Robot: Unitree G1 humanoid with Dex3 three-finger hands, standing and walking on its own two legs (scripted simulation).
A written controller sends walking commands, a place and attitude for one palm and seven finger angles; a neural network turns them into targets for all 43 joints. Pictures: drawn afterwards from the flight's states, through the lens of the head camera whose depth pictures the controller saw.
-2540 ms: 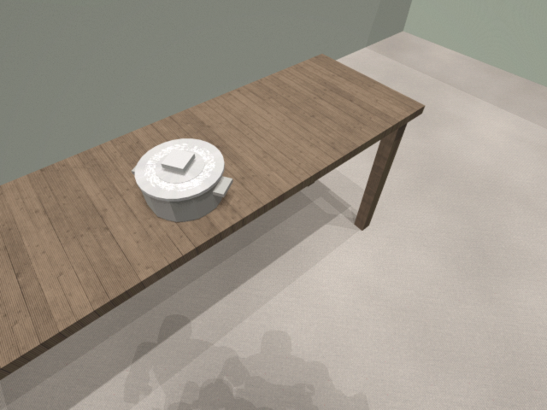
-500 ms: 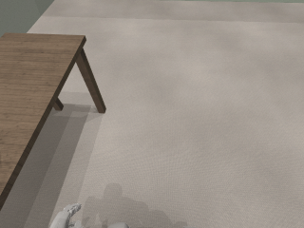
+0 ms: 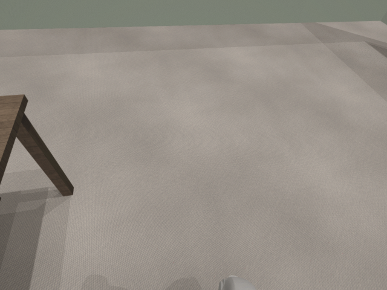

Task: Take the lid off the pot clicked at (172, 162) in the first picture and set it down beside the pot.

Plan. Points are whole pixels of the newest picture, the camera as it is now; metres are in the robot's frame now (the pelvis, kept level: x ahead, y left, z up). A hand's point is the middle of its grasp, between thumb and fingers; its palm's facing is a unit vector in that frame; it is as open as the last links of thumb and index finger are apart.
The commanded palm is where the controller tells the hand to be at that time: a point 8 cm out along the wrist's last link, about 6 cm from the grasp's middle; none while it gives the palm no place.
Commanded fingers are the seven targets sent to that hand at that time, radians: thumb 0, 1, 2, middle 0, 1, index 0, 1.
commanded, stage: walk to a spot facing it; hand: left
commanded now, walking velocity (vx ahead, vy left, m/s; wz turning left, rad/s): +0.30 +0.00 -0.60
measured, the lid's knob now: out of the picture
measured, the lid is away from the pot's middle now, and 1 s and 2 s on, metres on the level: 0.00 0.00 0.00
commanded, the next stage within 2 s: turn to face it in 0.76 s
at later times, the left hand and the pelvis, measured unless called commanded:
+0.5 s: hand (155, 215) +0.33 +0.12 -0.17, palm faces -0.29 -0.94 -0.21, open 7.4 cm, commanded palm none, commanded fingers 0.00 0.90 0.90 -0.20 -0.30 -0.20 -0.30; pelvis +0.21 -0.05 -0.01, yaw -17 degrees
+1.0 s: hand (176, 151) +0.56 +0.09 -0.17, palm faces -0.53 -0.82 -0.23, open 7.4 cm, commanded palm none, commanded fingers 0.00 0.90 0.90 -0.20 -0.30 -0.20 -0.30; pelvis +0.37 -0.04 +0.00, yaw -33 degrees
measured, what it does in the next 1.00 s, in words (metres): walks ahead, turning right: right foot, then left foot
